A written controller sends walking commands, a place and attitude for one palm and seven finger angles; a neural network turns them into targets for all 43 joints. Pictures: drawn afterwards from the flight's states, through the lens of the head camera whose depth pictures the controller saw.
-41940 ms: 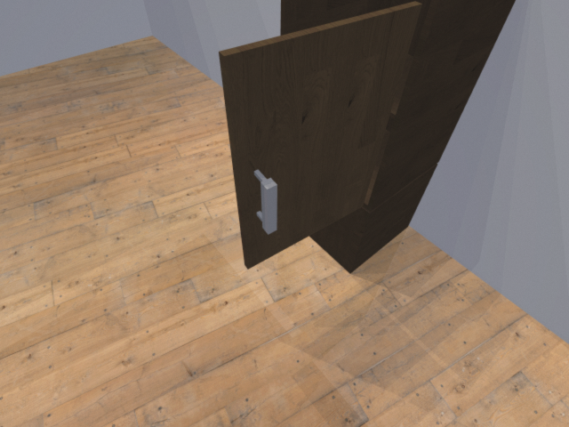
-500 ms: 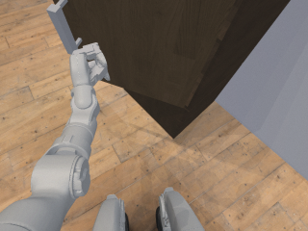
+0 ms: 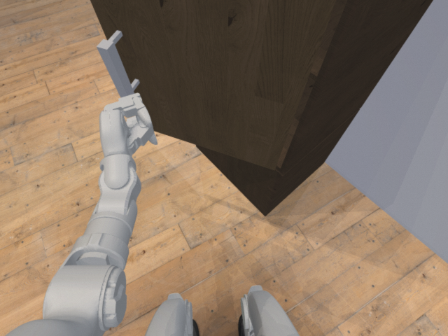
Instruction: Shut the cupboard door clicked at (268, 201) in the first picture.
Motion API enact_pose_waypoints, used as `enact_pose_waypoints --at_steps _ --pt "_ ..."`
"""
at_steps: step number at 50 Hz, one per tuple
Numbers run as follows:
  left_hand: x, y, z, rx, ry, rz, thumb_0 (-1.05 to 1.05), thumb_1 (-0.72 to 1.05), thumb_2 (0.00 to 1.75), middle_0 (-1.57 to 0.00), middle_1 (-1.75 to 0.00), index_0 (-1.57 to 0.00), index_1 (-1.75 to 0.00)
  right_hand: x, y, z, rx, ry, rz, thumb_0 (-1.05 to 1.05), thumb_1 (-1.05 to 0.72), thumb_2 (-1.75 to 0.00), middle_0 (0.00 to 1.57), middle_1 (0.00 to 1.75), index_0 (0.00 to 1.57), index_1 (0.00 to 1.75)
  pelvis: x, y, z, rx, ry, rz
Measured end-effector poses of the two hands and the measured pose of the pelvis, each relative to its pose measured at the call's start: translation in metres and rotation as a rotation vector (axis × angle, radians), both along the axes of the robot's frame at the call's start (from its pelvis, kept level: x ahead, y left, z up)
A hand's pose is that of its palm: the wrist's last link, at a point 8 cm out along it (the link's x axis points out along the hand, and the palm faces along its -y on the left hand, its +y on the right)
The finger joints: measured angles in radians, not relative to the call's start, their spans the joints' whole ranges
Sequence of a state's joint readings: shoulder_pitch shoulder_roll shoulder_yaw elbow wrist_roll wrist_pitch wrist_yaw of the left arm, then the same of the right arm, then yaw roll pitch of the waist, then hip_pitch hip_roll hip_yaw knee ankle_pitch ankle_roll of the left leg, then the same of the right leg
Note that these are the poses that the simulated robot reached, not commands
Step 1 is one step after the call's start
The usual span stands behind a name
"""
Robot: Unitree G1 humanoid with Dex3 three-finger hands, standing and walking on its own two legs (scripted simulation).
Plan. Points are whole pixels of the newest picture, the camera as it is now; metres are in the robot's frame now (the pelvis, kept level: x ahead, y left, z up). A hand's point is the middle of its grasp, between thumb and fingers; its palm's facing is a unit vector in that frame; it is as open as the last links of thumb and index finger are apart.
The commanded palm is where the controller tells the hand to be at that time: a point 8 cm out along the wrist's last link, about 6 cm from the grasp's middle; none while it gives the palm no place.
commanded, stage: draw the hand back to the body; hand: left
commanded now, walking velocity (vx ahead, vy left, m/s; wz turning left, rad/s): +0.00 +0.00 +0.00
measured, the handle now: (122, 67) +0.67 +0.18 +0.03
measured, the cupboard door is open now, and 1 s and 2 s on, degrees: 28 28 28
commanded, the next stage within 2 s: step back with the hand held close in 1.38 s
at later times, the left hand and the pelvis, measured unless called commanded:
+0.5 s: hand (57, 179) +0.33 +0.19 +0.15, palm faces +0.11 -0.97 -0.22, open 3.1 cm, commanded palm +0.29 +0.24 +0.18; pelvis +0.03 +0.01 +0.08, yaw +1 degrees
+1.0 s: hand out of the picture +0.23 +0.30 +0.26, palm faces +0.46 -0.78 -0.42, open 6.1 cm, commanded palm +0.17 +0.33 +0.27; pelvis +0.05 +0.03 +0.10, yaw +2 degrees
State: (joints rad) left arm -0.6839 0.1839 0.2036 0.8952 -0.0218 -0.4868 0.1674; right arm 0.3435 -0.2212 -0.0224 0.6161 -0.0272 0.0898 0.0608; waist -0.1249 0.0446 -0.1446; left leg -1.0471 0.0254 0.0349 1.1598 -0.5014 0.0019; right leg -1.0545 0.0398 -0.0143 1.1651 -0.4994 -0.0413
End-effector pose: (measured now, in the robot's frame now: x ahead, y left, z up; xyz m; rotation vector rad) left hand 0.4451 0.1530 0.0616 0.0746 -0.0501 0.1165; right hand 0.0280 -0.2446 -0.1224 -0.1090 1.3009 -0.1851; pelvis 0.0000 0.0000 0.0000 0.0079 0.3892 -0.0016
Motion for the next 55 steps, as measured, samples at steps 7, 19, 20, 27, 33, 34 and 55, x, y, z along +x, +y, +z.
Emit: enact_pose_waypoints --at_steps 7,19,20,27,33,34,55 --pt "-0.049 0.026 0.032 -0.031 0.009 0.010 0.01 0.90 0.90 -1.30 -1.50 -1.30 -1.50 0.023 0.000 0.037 -0.028 -0.078 0.023 0.01 -0.91 -0.90 0.21 0.30 0.20 0.30 0.009 0.000 0.033 -0.007 -0.100 0.015" --pt "-0.107 0.056 0.079 0.049 0.035 -0.049 0.01 0.89 0.90 -1.23 -1.43 -1.24 -1.43 0.128 0.001 0.097 -0.081 -0.398 0.059 0.01 -0.91 -0.90 0.20 0.30 0.20 0.30 0.024 0.009 0.064 -0.006 -0.243 0.015" --pt "-0.113 0.060 0.083 0.074 0.056 -0.046 0.01 0.89 0.90 -1.21 -1.41 -1.22 -1.41 0.137 0.005 0.103 -0.080 -0.418 0.059 0.01 -0.91 -0.90 0.20 0.30 0.20 0.30 0.026 0.010 0.067 -0.005 -0.259 0.016" --pt "-0.150 0.093 0.111 0.155 0.118 0.046 0.01 0.89 0.90 -1.06 -1.23 -1.06 -1.24 0.191 0.039 0.137 -0.056 -0.550 0.126 0.01 -0.91 -0.90 0.20 0.30 0.20 0.30 0.035 0.016 0.086 -0.007 -0.347 0.031" --pt "-0.179 0.118 0.142 0.190 0.087 0.140 0.01 0.89 0.90 -0.90 -1.06 -0.90 -1.07 0.216 0.067 0.151 -0.010 -0.623 0.197 0.01 -0.90 -0.90 0.20 0.30 0.20 0.30 0.043 0.022 0.094 -0.006 -0.394 0.040" --pt "-0.184 0.122 0.147 0.197 0.081 0.153 0.01 0.89 0.90 -0.87 -1.03 -0.88 -1.04 0.218 0.070 0.152 -0.003 -0.629 0.206 0.01 -0.90 -0.90 0.20 0.30 0.20 0.30 0.045 0.023 0.095 -0.006 -0.400 0.041" --pt "-0.278 0.184 0.226 0.438 -0.058 0.427 0.01 0.89 0.90 -0.31 -0.42 -0.32 -0.43 0.192 0.060 0.137 -0.009 -0.584 0.216 0.02 -0.90 -0.90 0.21 0.30 0.20 0.30 0.043 0.025 0.100 -0.005 -0.445 0.044"
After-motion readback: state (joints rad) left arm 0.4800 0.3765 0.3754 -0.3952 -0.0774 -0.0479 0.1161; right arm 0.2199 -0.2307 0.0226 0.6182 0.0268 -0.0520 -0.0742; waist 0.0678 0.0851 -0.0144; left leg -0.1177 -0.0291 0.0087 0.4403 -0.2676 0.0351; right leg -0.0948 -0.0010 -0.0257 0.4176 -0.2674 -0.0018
